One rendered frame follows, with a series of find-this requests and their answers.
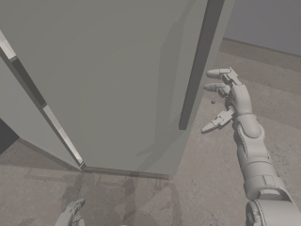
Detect robot right hand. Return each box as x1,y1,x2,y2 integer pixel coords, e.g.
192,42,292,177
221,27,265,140
201,67,253,135

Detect handle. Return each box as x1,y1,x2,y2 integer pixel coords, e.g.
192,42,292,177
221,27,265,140
179,0,225,130

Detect fridge door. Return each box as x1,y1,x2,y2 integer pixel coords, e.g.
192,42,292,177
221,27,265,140
0,0,235,176

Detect right robot forearm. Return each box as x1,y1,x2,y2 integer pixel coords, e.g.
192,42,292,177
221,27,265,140
232,114,301,215

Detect robot right upper arm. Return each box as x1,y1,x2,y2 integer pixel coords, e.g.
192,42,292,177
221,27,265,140
246,199,301,226

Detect robot left hand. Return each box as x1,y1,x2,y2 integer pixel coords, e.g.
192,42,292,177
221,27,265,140
54,198,86,226

